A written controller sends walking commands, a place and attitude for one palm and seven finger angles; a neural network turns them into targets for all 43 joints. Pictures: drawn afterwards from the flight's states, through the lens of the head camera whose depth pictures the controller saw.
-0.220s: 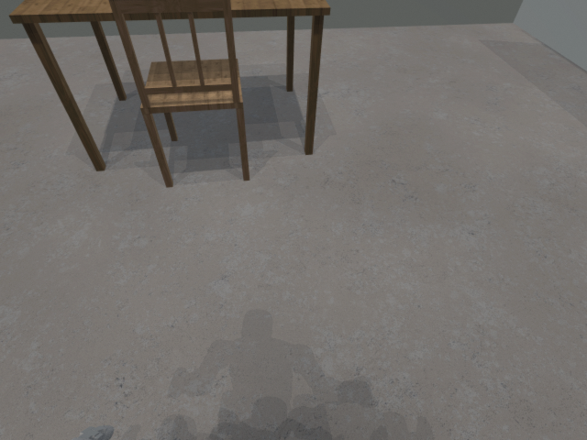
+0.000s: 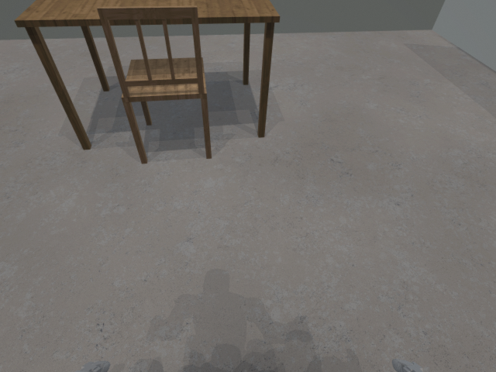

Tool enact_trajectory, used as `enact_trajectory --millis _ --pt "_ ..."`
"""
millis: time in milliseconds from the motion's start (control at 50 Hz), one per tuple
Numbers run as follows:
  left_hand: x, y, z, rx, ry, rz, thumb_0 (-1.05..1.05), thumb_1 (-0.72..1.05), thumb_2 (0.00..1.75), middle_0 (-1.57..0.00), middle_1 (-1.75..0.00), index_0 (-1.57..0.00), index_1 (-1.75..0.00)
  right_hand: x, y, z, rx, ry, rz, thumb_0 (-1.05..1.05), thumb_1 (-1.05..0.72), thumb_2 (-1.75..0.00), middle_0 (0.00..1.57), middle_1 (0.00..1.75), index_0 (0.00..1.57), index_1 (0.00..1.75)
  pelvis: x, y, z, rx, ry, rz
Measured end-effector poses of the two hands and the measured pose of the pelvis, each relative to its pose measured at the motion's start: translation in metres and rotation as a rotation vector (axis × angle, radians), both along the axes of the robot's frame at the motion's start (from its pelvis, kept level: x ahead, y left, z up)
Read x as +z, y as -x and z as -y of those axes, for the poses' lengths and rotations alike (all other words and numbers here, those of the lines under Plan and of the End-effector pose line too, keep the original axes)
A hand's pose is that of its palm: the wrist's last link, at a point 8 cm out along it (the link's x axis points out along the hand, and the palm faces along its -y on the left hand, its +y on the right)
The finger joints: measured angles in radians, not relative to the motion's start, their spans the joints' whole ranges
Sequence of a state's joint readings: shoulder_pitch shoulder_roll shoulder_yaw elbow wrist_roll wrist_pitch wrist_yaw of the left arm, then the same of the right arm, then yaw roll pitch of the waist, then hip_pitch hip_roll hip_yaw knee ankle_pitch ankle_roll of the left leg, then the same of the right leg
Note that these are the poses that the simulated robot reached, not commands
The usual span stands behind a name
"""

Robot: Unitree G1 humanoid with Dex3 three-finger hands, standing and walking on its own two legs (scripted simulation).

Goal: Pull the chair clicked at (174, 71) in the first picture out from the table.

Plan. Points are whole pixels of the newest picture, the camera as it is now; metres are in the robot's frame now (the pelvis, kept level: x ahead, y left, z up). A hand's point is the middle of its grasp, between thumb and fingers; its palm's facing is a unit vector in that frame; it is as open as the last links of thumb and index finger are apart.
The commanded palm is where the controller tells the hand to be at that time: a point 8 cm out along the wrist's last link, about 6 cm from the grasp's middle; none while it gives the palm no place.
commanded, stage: stand and wait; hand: left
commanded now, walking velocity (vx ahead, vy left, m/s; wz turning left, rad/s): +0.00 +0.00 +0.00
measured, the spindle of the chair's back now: (144, 51) +1.38 +0.56 -0.11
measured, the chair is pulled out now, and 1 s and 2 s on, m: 0.00 0.00 0.00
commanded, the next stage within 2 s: look at it before walking up in 0.70 s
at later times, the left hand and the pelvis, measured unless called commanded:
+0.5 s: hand out of the picture +0.05 +0.24 -0.15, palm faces -0.02 -0.94 -0.34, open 7.4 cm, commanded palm none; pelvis -0.02 -0.01 +0.01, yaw +0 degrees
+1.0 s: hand out of the picture +0.05 +0.23 -0.15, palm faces -0.03 -0.94 -0.33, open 7.4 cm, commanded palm none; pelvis -0.02 -0.02 +0.01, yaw +0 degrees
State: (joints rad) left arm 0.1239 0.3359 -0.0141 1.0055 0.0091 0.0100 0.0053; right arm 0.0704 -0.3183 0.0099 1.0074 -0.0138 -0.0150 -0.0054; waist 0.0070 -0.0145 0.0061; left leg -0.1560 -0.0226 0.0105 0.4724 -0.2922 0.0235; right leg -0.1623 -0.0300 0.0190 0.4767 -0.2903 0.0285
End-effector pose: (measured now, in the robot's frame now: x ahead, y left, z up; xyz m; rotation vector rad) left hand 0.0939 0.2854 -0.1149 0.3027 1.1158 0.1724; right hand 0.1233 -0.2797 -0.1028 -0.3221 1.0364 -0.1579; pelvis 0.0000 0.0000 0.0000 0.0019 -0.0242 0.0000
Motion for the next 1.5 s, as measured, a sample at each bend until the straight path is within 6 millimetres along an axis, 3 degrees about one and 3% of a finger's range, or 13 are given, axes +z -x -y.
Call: enact_trajectory --millis 120,340,560,1500 --pt "-0.003 0.014 0.004 0.013 0.007 -0.03 0.01 0.91 0.9 -0.2 -0.3 -0.2 -0.3 -0.002 0.012 0.004 -0.011 0.003 -0.034 0.0 -0.91 -0.9 0.2 0.3 0.2 0.3 0.002 0.003 0.003 0.001 0.0 0.003" --pt "-0.004 0.042 0.0 0.033 -0.008 -0.099 0.01 0.91 0.9 -0.2 -0.3 -0.2 -0.3 -0.007 0.052 0.018 -0.05 0.016 -0.135 0.01 -0.91 -0.9 0.2 0.3 0.2 0.3 0.004 0.011 0.008 0.003 0.002 0.01" --pt "-0.001 0.049 0.001 0.029 -0.016 -0.107 0.01 0.91 0.9 -0.2 -0.3 -0.2 -0.3 -0.01 0.074 0.023 -0.064 0.011 -0.175 0.01 -0.91 -0.9 0.2 0.3 0.2 0.3 0.005 0.019 0.01 0.002 0.0 0.012" --pt "-0.002 0.044 0.014 0.032 -0.009 -0.109 0.01 0.91 0.9 -0.2 -0.3 -0.2 -0.3 -0.011 0.061 0.025 -0.053 0.002 -0.169 0.0 -0.91 -0.9 0.2 0.3 0.2 0.3 0.006 0.012 0.018 0.003 0.001 0.0"
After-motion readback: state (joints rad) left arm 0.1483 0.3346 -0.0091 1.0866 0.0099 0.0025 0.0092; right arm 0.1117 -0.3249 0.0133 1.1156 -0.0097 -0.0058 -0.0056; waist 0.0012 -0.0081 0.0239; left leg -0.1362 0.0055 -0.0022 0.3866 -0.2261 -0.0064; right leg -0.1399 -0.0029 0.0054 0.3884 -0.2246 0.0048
